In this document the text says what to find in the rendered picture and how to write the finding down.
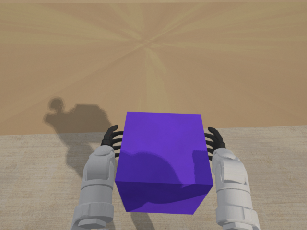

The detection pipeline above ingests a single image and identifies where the robot right hand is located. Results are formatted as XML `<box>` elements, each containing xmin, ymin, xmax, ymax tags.
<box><xmin>204</xmin><ymin>127</ymin><xmax>226</xmax><ymax>161</ymax></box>

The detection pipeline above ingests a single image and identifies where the robot left forearm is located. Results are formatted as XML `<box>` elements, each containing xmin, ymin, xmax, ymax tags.
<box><xmin>70</xmin><ymin>145</ymin><xmax>116</xmax><ymax>230</ymax></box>

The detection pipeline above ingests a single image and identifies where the carton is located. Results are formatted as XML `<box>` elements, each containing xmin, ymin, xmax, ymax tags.
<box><xmin>115</xmin><ymin>112</ymin><xmax>213</xmax><ymax>215</ymax></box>

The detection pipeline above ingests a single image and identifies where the robot right forearm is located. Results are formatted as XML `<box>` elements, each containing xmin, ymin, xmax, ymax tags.
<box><xmin>212</xmin><ymin>148</ymin><xmax>261</xmax><ymax>230</ymax></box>

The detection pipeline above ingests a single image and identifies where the robot left hand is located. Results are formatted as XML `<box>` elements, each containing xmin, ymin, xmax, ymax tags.
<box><xmin>101</xmin><ymin>125</ymin><xmax>123</xmax><ymax>158</ymax></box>

